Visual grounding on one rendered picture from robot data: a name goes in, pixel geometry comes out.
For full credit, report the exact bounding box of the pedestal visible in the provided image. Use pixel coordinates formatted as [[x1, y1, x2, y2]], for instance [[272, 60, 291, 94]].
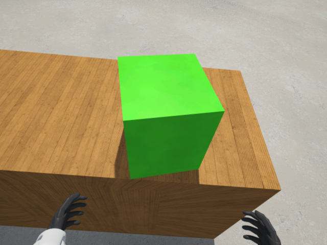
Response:
[[0, 50, 281, 239]]

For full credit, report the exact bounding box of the carton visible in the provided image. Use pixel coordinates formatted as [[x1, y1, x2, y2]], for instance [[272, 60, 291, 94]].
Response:
[[118, 54, 225, 179]]

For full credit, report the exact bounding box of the right robot hand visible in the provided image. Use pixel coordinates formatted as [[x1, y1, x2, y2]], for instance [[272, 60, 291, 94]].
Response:
[[241, 210, 281, 245]]

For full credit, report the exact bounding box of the left robot hand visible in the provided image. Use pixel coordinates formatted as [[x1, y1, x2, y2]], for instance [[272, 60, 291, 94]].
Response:
[[47, 192, 87, 231]]

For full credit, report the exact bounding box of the robot left forearm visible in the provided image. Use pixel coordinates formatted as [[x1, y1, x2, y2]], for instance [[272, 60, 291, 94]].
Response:
[[33, 228, 66, 245]]

